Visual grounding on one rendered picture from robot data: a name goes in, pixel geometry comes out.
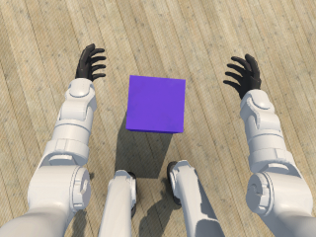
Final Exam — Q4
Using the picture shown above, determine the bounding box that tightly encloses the left robot shin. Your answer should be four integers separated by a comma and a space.
108, 170, 134, 209

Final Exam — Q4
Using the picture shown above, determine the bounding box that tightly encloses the left robot forearm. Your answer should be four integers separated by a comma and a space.
27, 78, 97, 207

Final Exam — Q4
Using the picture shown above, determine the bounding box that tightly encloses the robot left hand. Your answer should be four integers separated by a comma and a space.
75, 43, 107, 82

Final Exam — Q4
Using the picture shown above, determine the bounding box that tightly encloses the right robot forearm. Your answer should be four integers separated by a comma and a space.
240, 89, 313, 213

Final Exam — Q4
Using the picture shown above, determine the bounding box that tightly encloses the carton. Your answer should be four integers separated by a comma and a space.
125, 75, 186, 134

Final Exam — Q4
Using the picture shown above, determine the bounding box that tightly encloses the robot left upper arm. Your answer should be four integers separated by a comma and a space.
0, 165, 91, 237

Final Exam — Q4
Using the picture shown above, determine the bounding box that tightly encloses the robot right upper arm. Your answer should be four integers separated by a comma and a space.
245, 171, 316, 237

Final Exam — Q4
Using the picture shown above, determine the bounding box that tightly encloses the robot right hand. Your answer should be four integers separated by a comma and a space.
223, 53, 262, 100

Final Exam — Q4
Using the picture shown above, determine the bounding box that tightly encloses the right robot foot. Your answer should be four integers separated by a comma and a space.
167, 161, 182, 205

